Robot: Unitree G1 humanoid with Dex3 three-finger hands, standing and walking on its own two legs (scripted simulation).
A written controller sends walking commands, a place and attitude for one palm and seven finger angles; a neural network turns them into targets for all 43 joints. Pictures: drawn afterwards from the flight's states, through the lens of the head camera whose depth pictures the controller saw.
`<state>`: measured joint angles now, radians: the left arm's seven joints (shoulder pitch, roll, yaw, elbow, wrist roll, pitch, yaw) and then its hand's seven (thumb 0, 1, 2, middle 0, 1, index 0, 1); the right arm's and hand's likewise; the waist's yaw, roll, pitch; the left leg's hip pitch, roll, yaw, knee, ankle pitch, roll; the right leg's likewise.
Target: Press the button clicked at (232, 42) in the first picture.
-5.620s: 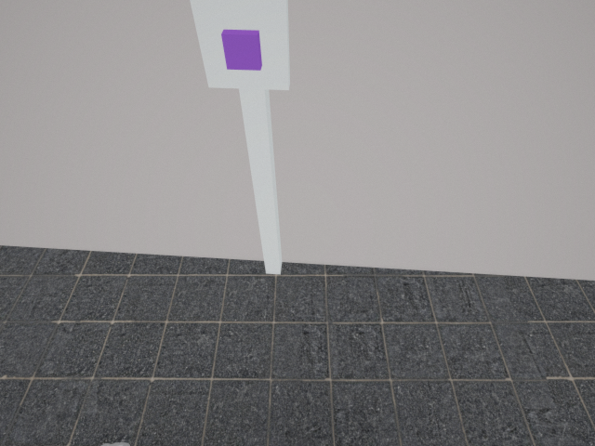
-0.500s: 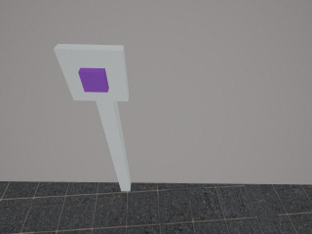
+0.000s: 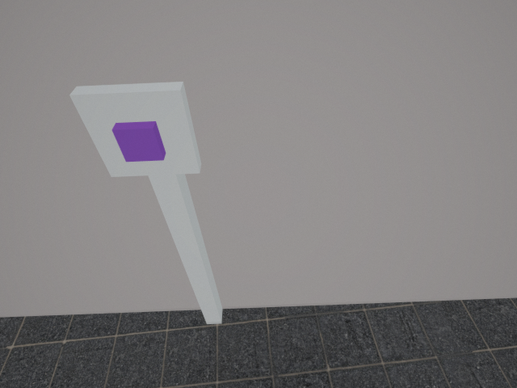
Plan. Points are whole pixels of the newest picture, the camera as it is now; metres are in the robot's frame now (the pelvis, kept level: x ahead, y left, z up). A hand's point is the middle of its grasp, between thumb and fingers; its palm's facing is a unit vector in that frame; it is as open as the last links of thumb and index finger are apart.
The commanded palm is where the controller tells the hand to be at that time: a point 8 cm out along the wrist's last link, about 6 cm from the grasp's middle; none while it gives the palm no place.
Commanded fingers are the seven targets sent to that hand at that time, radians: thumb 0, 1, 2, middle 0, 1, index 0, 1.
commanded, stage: look again from close up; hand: left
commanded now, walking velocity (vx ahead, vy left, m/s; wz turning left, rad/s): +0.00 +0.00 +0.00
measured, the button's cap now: (140, 140) +0.48 +0.24 +0.15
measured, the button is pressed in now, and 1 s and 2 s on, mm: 0 0 0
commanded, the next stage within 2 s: raise the hand and make a fist in 0.22 s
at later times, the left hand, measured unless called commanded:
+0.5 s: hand (150, 377) +0.16 +0.18 -0.05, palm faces +0.29 -0.93 -0.22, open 6.9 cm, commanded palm +0.11 +0.21 -0.05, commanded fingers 0.00 0.90 0.90 -0.47 -0.60 -0.47 -0.60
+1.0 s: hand (150, 343) +0.18 +0.16 +0.04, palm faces +0.07 -1.00 -0.05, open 3.7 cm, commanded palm +0.14 +0.23 +0.02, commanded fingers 0.00 0.90 0.90 -1.16 -1.35 -1.16 -1.35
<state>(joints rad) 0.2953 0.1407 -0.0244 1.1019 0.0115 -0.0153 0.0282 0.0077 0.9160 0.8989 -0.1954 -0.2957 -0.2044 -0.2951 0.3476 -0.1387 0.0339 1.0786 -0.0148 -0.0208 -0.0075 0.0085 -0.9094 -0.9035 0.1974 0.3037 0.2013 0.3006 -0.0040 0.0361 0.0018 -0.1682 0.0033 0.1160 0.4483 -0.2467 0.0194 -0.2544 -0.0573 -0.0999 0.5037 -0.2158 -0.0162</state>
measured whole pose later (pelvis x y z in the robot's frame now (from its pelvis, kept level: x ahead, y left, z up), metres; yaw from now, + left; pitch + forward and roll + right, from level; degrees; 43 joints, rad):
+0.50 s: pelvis +0.01 -0.01 -0.01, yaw +2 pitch -1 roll +1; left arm 0.50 0.18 -0.02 0.19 -0.15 -0.02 0.16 0.06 0.98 0.90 -0.26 -0.37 -0.27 -0.37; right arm 0.34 -0.24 0.00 0.87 0.06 -0.27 -0.08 0.02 -0.91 -0.90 0.20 0.30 0.20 0.30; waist -0.01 0.06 -0.02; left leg -0.22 0.02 0.07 0.54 -0.31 0.00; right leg -0.28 -0.05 -0.14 0.57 -0.28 -0.03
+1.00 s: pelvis +0.00 -0.01 -0.06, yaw +4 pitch +9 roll -2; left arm 0.48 0.17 0.08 -0.19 -0.24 -0.51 -0.25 0.02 0.91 0.90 -0.89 -1.06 -0.90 -1.06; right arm 0.15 -0.20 0.04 0.53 0.03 -0.23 -0.02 0.01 -0.90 -0.90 0.20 0.30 0.20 0.30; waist 0.06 0.03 -0.08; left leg -0.68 0.05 0.00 1.03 -0.50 -0.01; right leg -0.68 -0.06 -0.20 0.97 -0.45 -0.05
